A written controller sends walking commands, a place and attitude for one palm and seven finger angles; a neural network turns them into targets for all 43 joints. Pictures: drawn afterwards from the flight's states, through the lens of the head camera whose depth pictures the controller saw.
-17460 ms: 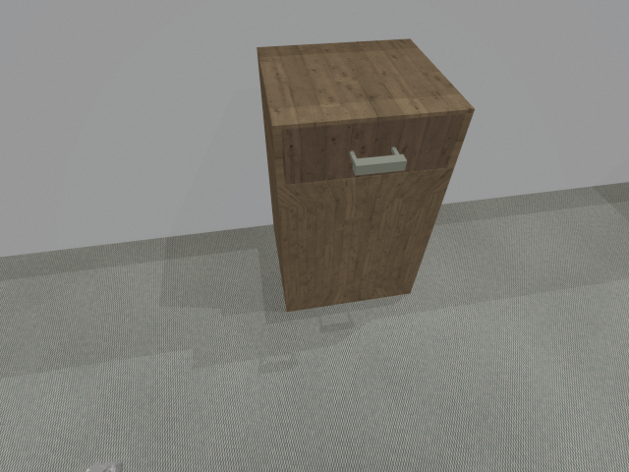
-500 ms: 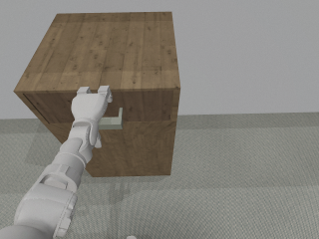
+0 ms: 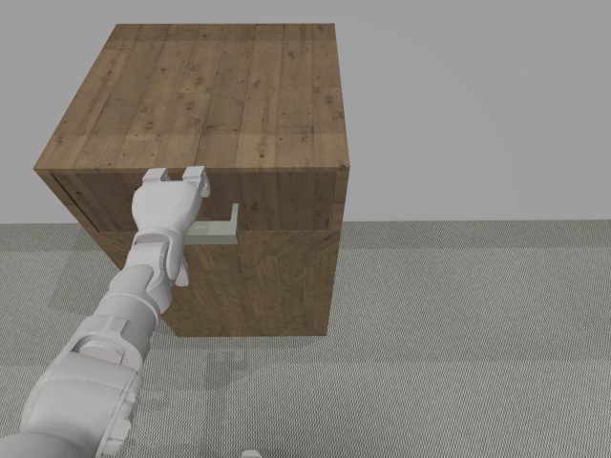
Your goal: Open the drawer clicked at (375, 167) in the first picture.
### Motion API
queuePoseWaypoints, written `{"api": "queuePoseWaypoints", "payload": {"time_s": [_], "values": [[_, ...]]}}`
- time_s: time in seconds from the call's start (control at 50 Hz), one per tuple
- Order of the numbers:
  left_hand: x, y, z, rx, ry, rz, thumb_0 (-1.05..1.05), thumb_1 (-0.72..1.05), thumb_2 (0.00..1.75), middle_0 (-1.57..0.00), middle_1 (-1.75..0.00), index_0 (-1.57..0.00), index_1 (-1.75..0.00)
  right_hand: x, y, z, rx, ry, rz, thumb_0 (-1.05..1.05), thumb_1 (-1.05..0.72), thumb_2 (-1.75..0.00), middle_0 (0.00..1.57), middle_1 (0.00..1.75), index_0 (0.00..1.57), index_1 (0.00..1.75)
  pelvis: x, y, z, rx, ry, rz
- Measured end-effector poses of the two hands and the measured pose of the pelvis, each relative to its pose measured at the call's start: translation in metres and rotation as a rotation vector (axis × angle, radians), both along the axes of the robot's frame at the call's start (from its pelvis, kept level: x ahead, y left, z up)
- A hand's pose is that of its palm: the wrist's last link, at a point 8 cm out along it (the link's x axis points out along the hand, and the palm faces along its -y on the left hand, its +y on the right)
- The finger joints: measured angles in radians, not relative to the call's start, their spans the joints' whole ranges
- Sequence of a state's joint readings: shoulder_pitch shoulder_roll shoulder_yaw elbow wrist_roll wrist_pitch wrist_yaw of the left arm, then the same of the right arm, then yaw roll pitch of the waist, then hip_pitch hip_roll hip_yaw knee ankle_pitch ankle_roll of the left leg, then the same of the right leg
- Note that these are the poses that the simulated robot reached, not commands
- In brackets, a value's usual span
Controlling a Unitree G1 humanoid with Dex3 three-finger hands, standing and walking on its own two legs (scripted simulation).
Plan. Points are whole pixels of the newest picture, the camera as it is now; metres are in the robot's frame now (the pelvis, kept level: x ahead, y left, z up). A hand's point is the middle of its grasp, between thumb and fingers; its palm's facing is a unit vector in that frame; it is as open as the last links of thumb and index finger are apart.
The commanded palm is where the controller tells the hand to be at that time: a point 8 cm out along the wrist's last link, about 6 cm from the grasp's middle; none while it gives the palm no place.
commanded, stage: move the hooked fingers above the handle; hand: left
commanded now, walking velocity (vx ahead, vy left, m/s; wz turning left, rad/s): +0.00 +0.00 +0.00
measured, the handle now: (202, 221) +0.49 +0.17 -0.04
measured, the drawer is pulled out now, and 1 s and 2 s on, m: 0.00 0.00 0.00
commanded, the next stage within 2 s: lower the fingers behind the handle in 1.08 s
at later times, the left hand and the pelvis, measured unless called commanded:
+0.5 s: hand (183, 220) +0.45 +0.18 +0.02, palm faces -0.04 -0.04 -1.00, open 13.7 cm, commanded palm +0.43 +0.19 +0.07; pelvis +0.00 +0.00 +0.00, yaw +0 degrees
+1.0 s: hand (181, 221) +0.45 +0.18 +0.01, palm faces -0.02 -0.04 -1.00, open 13.7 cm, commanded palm +0.43 +0.18 +0.08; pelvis +0.00 +0.01 +0.00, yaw -1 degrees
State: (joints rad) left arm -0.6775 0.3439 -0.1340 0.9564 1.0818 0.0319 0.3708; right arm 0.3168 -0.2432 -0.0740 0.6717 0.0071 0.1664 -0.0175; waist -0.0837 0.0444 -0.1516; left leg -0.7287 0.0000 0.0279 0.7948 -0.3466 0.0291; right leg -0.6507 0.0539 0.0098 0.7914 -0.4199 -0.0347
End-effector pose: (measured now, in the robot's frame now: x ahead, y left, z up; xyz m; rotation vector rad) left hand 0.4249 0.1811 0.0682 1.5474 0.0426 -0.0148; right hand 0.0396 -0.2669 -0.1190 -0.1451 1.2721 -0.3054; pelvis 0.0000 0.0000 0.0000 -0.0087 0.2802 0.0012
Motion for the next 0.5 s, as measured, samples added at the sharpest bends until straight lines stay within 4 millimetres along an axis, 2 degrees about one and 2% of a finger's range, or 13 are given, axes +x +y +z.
{"api": "queuePoseWaypoints", "payload": {"time_s": [0.12,0.24,0.5], "values": [[0.008,-0.009,0.004,-0.017,-0.004,-0.014,0.00,-0.49,0.30,-0.32,-1.20,-0.32,-1.20,0.009,0.004,0.000,0.004,-0.014,0.010,0.01,-0.91,-0.90,0.20,0.30,0.20,0.30,0.002,0.001,0.000,-0.001,0.003,0.002],[0.010,-0.008,0.005,-0.013,-0.008,-0.017,0.00,-0.49,0.30,-0.33,-1.21,-0.35,-1.23,0.013,0.008,0.000,0.013,-0.017,0.009,0.01,-0.91,-0.90,0.20,0.30,0.20,0.30,0.004,0.002,0.000,0.000,0.004,-0.004],[0.010,-0.003,0.003,-0.012,0.004,-0.012,0.00,-0.49,0.30,-0.33,-1.22,-0.34,-1.23,0.005,0.007,0.002,-0.001,0.000,-0.005,0.01,-0.91,-0.90,0.20,0.30,0.20,0.30,0.002,0.002,0.001,-0.001,0.005,-0.007]]}}
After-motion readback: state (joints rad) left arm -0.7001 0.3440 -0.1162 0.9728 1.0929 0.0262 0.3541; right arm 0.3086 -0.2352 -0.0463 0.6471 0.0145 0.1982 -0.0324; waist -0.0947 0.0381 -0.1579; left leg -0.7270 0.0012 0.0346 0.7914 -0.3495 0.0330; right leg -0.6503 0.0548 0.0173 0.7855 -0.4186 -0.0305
